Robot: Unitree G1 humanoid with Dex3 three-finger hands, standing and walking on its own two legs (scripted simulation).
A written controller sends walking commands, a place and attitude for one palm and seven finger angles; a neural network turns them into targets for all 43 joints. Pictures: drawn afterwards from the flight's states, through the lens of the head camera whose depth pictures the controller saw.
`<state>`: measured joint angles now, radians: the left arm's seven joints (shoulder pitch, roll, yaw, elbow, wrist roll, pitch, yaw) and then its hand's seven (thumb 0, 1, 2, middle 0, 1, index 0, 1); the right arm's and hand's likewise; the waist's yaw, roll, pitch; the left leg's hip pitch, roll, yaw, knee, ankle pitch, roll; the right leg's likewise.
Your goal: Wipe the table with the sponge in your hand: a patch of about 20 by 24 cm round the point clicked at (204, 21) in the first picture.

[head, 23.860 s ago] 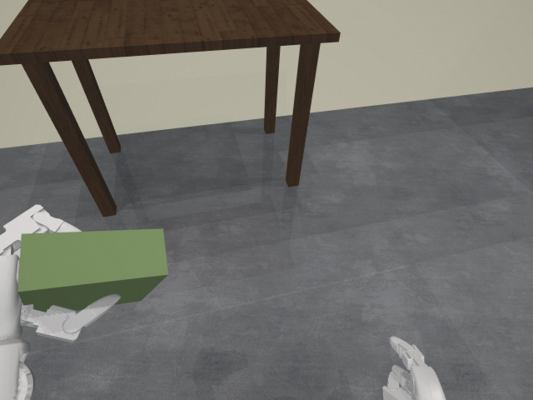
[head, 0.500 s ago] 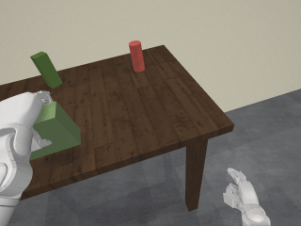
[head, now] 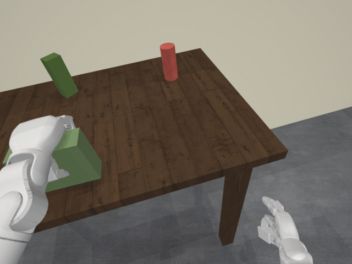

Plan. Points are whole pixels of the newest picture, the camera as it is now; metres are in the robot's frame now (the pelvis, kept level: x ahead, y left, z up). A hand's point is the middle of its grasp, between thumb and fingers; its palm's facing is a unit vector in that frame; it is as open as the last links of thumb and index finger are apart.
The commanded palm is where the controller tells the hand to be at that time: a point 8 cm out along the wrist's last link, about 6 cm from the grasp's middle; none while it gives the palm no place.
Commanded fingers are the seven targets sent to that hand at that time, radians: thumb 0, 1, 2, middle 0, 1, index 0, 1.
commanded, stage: move the sponge above the wiping area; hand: left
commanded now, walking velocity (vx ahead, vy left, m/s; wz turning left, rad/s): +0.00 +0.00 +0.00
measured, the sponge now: (63, 167) +0.26 +0.31 +0.11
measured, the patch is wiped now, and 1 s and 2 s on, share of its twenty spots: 0.00 0.05 0.05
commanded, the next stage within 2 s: none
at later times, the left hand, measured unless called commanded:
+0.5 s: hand (68, 152) +0.27 +0.29 +0.14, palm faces +0.02 -0.06 -1.00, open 9.5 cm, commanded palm +0.24 +0.30 +0.24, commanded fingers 0.00 0.10 1.30 -1.20 -1.60 -1.20 -1.60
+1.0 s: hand (62, 149) +0.27 +0.29 +0.16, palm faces +0.07 +0.00 -1.00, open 9.5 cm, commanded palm +0.23 +0.31 +0.23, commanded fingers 0.00 0.10 1.30 -1.20 -1.60 -1.20 -1.60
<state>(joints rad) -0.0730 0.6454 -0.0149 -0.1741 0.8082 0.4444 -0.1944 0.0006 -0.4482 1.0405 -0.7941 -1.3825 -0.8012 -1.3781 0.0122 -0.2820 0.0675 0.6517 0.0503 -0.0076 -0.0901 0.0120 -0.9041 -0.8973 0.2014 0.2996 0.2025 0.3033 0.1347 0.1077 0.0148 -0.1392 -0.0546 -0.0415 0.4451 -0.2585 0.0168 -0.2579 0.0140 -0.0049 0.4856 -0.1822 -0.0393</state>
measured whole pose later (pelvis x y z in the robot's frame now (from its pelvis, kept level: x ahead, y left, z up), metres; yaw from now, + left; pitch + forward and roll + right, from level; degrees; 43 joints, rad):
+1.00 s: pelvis +0.02 +0.00 +0.00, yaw +0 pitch -3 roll +1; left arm 0.01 0.66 -0.01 -0.24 0.84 0.29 -0.13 0.00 -0.45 1.04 -0.80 -1.38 -0.80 -1.38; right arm 0.05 -0.27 0.05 0.67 0.03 -0.01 -0.09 0.01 -0.91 -0.90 0.20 0.30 0.20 0.30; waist 0.15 0.09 0.01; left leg -0.09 -0.04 -0.04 0.41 -0.27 0.02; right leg -0.21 0.03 -0.01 0.44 -0.19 -0.04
